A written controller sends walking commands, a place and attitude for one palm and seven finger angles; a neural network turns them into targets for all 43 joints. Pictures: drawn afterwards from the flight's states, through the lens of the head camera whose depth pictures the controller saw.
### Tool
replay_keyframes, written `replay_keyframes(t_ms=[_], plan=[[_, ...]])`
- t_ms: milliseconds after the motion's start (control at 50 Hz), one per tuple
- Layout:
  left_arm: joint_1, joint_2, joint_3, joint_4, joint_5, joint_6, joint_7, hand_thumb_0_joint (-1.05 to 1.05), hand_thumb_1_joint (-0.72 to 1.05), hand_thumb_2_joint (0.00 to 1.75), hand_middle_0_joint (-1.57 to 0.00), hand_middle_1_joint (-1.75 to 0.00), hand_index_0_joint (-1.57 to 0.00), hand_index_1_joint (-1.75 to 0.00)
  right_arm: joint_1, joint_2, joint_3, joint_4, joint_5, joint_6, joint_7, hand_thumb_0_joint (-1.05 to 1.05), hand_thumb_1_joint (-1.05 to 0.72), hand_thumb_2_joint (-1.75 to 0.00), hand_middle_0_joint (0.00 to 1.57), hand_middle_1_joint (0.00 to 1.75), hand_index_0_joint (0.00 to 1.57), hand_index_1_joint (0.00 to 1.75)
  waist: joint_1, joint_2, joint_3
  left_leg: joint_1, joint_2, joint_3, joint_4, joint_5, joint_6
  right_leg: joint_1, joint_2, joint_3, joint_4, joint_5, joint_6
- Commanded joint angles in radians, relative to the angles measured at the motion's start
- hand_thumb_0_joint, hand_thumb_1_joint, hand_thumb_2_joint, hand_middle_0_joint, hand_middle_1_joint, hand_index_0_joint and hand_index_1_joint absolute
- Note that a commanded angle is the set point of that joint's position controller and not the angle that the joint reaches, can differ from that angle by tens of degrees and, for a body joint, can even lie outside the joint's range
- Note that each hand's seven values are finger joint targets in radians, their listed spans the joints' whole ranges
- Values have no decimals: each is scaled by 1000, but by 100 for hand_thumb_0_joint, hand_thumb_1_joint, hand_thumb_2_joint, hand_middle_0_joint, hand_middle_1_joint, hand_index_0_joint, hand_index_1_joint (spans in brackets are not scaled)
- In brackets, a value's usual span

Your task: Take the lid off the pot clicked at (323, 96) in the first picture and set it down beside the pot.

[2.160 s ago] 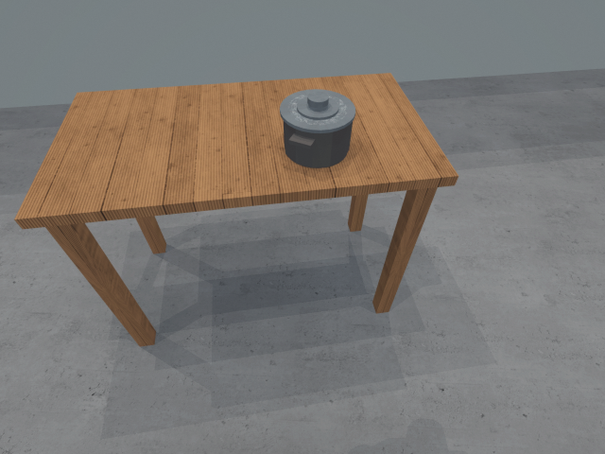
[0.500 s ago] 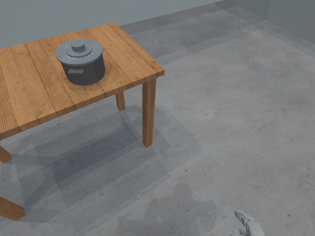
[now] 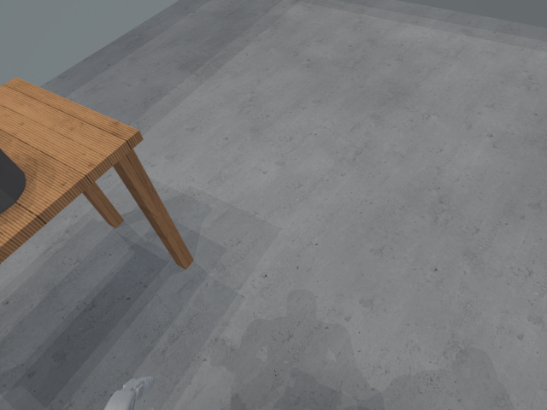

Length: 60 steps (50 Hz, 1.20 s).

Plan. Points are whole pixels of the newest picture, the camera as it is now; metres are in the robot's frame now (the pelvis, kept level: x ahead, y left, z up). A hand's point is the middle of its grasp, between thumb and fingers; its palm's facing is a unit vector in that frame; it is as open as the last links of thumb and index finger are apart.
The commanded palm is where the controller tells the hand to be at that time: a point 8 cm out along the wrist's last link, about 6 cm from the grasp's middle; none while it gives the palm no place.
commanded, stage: walk to a spot facing it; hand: left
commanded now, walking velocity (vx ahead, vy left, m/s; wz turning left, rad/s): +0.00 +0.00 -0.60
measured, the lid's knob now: out of the picture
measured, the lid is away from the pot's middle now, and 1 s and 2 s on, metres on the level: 0.00 0.00 0.00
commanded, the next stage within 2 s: turn to face it in 0.86 s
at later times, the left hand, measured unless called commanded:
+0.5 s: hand out of the picture +0.12 +0.22 -0.17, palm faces -0.17 -0.96 -0.22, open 7.4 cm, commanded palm none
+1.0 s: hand (284, 234) +0.47 -0.01 -0.16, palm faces -0.61 -0.76 -0.25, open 7.4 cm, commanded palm none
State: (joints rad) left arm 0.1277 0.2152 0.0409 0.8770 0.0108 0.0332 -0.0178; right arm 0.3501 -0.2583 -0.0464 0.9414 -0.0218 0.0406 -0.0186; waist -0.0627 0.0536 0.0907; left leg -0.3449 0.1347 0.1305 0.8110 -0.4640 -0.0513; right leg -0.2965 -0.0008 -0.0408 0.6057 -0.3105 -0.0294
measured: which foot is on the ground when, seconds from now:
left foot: up 0.00-0.44, down 0.46-0.92, up 0.94-1.00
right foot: down 0.00-0.46, up 0.48-0.92, down 0.94-1.00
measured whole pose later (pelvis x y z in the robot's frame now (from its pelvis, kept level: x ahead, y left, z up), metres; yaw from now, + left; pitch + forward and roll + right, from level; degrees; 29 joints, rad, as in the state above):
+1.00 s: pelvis +0.22 -0.07 -0.02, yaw -34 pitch -1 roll +0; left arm 0.04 0.24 0.05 0.85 0.01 -0.02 -0.02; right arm 0.41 -0.22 -0.04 1.01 0.00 0.01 -0.03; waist -0.08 0.01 0.15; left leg -0.29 0.14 0.14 1.15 -0.55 -0.06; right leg -0.47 0.00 -0.13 0.69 -0.19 -0.10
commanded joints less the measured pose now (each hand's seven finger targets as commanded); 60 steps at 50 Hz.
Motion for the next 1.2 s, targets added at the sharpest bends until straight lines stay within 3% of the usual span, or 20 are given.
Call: replay_keyframes(t_ms=[0, 40, 180, 280, 360, 400, 420, 440, 460, 500, 600, 800, 840, 880, 900, 920, 940, 980, 1040, 1180], plan=[[114, 216, 74, -42, -4, -17, 39, 0, 90, 90, -20, -30, -20, -30, -83, -77, -26, -110, 2, -21, -7, 0, -90, -90, 20, 30, 20, 30, 85, -271, -116, -291, 0, -126, 319, -18, -13, 240, -265, 344, -261, 488, -154], [88, 173, 64, -56, -5, -23, 39, 0, 90, 90, -20, -30, -20, -30, -70, -69, -28, -93, -7, -22, 1, 0, -90, -90, 20, 30, 20, 30, 68, -212, -110, -256, -6, -107, 300, 64, -29, 217, -217, 288, -268, 436, -146], [197, 194, 72, -32, 4, -57, 20, 0, 90, 90, -20, -30, -20, -30, -211, -56, -39, -145, -8, -50, 26, 0, -90, -90, 20, 30, 20, 30, 114, -195, -61, -301, -52, -105, 169, 117, -32, 210, -201, 450, -346, 41, -185], [219, 190, 76, -32, 10, -68, 19, 0, 90, 90, -20, -30, -20, -30, -278, -40, -37, -183, -1, -73, 32, 0, -90, -90, 20, 30, 20, 30, 117, -211, -32, -247, -90, -117, 37, 116, -18, 177, -186, 507, -351, 16, -186], [222, 190, 79, -34, 13, -68, 19, 0, 90, 90, -20, -30, -20, -30, -270, -29, -34, -198, 8, -93, 26, 0, -90, -90, 20, 30, 20, 30, 102, -219, -33, -62, -131, -111, -137, 110, 0, 93, -169, 533, -296, 94, -173], [188, 174, 79, -39, 8, -67, 18, 0, 90, 90, -20, -30, -20, -30, -147, -46, -36, -160, 10, -103, 12, 0, -90, -90, 20, 30, 20, 30, 39, -182, -73, 223, -142, -113, -343, 195, 14, -48, -91, 476, -165, 101, -117], [186, 130, 71, -44, 4, -71, 11, 0, 90, 90, -20, -30, -20, -30, -27, -106, -50, -122, 8, -109, -2, 0, -90, -90, 20, 30, 20, 30, -10, -71, -147, 466, -45, -201, -405, 146, 37, -184, -7, 395, 14, 91, -78], [194, 71, 65, -62, -9, -73, 0, 0, 90, 90, -20, -30, -20, -30, 104, -221, -75, -101, -10, -112, -6, 0, -90, -90, 20, 30, 20, 30, -58, 244, -219, 596, 282, -607, -531, -84, 125, -389, 118, 223, 343, -231, -12], [182, 97, 68, -70, 4, -75, -1, 0, 90, 90, -20, -30, -20, -30, 106, -222, -64, -110, -7, -100, -6, 0, -90, -90, 20, 30, 20, 30, -42, 203, -140, 455, 374, -734, -625, -228, 192, -434, 53, 144, 514, -239, 8], [187, 109, 76, -46, 23, -68, -15, 0, 90, 90, -20, -30, -20, -30, -26, -113, -35, -136, -10, -98, 2, 0, -90, -90, 20, 30, 20, 30, 31, 41, -15, 224, 274, -554, -659, -213, 188, -423, -26, 116, 618, -112, 14], [196, 57, 58, -9, 23, -31, -37, 0, 90, 90, -20, -30, -20, -30, -15, -39, 2, -88, 10, -129, -12, 0, -90, -90, 20, 30, 20, 30, 80, 95, -27, 250, 159, -140, -578, 545, 139, -416, -77, 50, 617, 66, 60], [-53, 19, 26, -69, 16, -18, -39, 0, 90, 90, -20, -30, -20, -30, 91, -80, -21, -12, -3, -102, -15, 0, -90, -90, 20, 30, 20, 30, 13, 118, -28, 336, 172, 70, -426, 890, 148, -290, -41, -98, 127, 122, 45], [-20, 43, 28, -64, 19, -25, -34, 0, 90, 90, -20, -30, -20, -30, 85, -101, -31, -10, -1, -95, -14, 0, -90, -90, 20, 30, 20, 30, 41, 113, -76, 348, 184, 88, -313, 995, 135, -174, -11, -113, 50, 123, 23], [153, 118, 47, -16, 22, -49, -24, 0, 90, 90, -20, -30, -20, -30, 78, -111, -34, -23, 7, -91, -7, 0, -90, -90, 20, 30, 20, 30, 134, 28, -193, 184, 160, 109, -4, 886, 66, 216, 0, -97, -100, 253, -15], [260, 236, 75, 7, 23, -63, -7, 0, 90, 90, -20, -30, -20, -30, 104, -64, -23, -45, 24, -87, 3, 0, -90, -90, 20, 30, 20, 30, 177, -197, -340, -118, 53, 142, 320, 279, 2, 550, -262, 226, -67, 629, -131], [312, 305, 92, 16, -4, -65, 10, 0, 90, 90, -20, -30, -20, -30, 105, -43, -21, -69, 29, -79, -7, 0, -90, -90, 20, 30, 20, 30, 168, -307, -457, -266, -56, 32, 661, -218, -33, 603, -492, 539, -113, 968, -255], [280, 274, 88, 8, -17, -47, 28, 0, 90, 90, -20, -30, -20, -30, 49, -66, -20, -73, 26, -73, -19, 0, -90, -90, 20, 30, 20, 30, 166, -167, -399, -252, 2, -121, 616, -143, -5, 499, -439, 410, -144, 841, -267], [111, 194, 58, -27, -3, -37, 42, 0, 90, 90, -20, -30, -20, -30, 39, -36, -12, -33, 13, -50, -9, 0, -90, -90, 20, 30, 20, 30, 95, -136, -247, -195, 28, -107, 559, -36, -2, 187, -349, 321, -229, 479, -203], [-20, 122, 35, -50, 16, -40, 58, 0, 90, 90, -20, -30, -20, -30, 145, 13, 1, 35, -1, -19, -10, 0, -90, -90, 20, 30, 20, 30, 5, -148, -170, -89, 8, -100, 410, 44, 2, -21, -279, 141, -295, 337, -149], [-2, 109, 35, -19, 15, -24, 52, 0, 90, 90, -20, -30, -20, -30, 69, 46, 0, 32, 5, -13, 7, 0, -90, -90, 20, 30, 20, 30, 43, -207, -63, -38, -47, -41, 92, 57, 14, -69, -287, 62, -361, -27, -123]])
